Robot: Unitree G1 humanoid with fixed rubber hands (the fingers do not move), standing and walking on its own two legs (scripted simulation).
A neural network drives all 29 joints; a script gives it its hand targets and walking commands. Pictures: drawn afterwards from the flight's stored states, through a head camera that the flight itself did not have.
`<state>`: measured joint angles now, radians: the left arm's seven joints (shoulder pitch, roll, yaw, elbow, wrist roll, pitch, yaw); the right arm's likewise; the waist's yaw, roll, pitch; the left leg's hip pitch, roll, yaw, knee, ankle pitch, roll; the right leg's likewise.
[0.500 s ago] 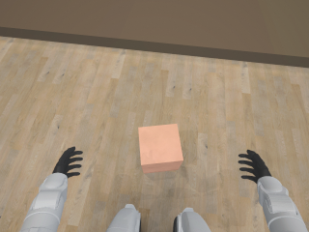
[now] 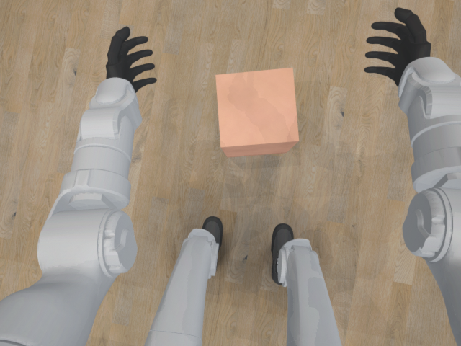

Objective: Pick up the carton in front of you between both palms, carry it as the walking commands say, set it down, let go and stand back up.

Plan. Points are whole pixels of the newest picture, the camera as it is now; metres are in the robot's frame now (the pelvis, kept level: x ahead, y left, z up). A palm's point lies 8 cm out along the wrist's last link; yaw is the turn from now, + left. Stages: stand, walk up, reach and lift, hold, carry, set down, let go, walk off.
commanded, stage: reach and lift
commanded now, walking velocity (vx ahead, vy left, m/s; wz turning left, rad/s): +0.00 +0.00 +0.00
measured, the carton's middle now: (255, 119) +0.56 +0.02 -0.54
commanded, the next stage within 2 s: none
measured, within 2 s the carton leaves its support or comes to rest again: leaves its support in 2.00 s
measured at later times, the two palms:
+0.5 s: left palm (162, 87) +0.53 +0.21 -0.22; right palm (349, 70) +0.59 -0.16 -0.22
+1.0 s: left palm (188, 117) +0.53 +0.20 -0.43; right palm (322, 107) +0.58 -0.16 -0.44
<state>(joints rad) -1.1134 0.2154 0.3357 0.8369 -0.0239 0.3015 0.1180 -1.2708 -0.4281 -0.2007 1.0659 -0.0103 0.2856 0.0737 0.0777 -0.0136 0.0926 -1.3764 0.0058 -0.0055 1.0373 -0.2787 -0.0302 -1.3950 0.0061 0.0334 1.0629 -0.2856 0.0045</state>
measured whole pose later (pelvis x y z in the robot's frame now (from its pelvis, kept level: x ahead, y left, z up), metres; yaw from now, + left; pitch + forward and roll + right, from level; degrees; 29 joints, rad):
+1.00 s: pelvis -0.02 -0.01 -0.27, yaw +4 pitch +41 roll +3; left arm -1.56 0.29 0.28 1.08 -0.13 0.15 0.14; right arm -1.70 -0.51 -0.03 1.24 0.14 0.15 -0.03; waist 0.06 0.01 0.36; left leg -2.24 -0.05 -0.03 2.05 -0.53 -0.09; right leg -2.25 0.06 0.08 2.10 -0.56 0.04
